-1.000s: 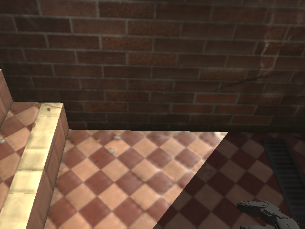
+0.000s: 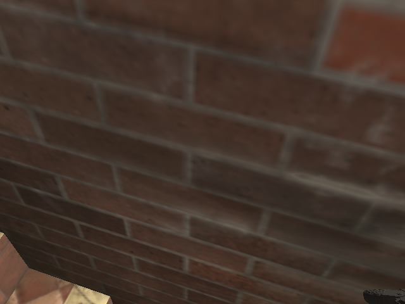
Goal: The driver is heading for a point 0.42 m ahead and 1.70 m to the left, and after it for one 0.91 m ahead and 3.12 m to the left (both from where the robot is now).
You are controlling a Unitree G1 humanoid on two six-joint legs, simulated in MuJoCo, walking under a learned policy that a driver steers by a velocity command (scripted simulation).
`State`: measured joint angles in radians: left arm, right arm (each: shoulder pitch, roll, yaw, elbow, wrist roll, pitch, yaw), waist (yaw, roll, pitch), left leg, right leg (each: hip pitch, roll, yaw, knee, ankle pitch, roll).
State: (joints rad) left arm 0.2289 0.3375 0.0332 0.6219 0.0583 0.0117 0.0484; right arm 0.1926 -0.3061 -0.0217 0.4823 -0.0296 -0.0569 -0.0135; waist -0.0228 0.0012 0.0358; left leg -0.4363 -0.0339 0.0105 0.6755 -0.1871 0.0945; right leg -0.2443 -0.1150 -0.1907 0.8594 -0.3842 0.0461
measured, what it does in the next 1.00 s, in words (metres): steps on the spot, turning left: right foot, then left foot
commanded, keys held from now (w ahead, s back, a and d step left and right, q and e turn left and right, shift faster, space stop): w+q+shift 0.54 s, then w+shift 0.46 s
